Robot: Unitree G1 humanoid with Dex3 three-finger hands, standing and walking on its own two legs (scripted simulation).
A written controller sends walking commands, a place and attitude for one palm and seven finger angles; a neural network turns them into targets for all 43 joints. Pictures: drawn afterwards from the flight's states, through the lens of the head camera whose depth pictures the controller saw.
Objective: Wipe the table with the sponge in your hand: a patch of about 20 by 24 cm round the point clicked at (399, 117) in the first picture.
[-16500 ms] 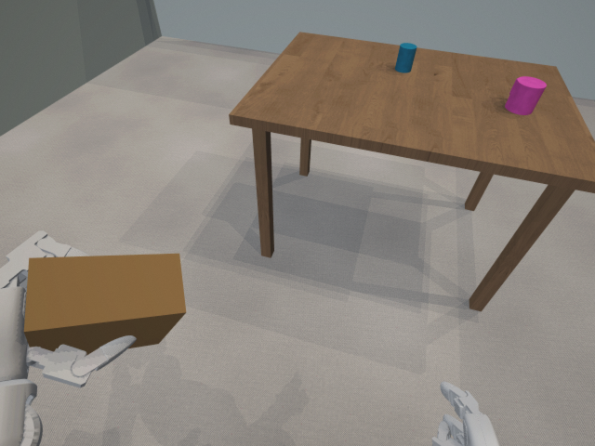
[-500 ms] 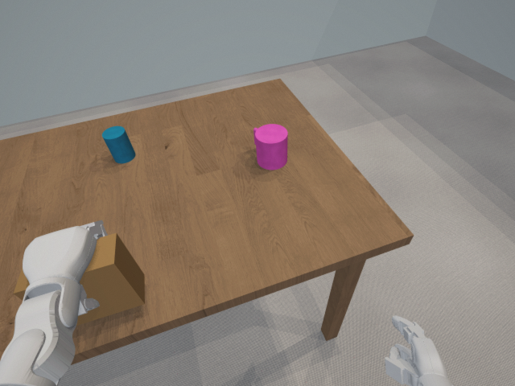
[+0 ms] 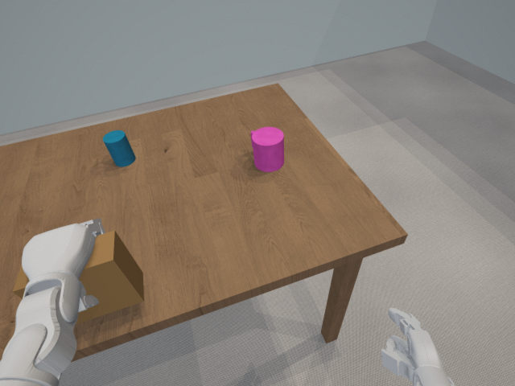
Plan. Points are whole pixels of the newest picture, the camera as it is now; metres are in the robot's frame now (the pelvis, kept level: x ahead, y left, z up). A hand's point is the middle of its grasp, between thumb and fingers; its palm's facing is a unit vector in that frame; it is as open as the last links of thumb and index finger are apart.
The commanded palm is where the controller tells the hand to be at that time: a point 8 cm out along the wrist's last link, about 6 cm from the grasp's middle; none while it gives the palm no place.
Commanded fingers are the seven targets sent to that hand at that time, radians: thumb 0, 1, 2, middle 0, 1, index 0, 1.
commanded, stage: lower the sponge onto the table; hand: left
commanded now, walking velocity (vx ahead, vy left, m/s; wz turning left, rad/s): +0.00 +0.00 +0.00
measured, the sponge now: (93, 287) +0.23 +0.33 +0.02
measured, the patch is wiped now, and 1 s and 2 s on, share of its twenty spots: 0.00 0.00 0.25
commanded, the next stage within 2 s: wipe forward along the first lane in 1.32 s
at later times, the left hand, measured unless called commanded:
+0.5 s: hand (83, 276) +0.24 +0.33 +0.05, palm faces -0.05 -0.06 -1.00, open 10.2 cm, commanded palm +0.22 +0.33 +0.11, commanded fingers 0.00 0.10 1.30 -1.20 -1.60 -1.20 -1.60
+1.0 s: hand (92, 279) +0.24 +0.33 +0.03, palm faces -0.07 -0.07 -1.00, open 10.2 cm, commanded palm +0.22 +0.32 +0.09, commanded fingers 0.00 0.10 1.30 -1.20 -1.60 -1.20 -1.60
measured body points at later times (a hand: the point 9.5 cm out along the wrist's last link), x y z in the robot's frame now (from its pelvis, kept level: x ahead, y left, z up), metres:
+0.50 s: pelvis +0.00 +0.00 +0.00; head +0.00 -0.03 +0.45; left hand +0.23 +0.33 +0.10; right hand +0.21 -0.23 -0.10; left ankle +0.00 +0.09 -0.74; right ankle +0.00 -0.08 -0.74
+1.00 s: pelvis +0.00 +0.01 +0.00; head +0.01 -0.02 +0.45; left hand +0.24 +0.33 +0.08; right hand +0.22 -0.22 -0.10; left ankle +0.00 +0.09 -0.74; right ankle +0.00 -0.08 -0.74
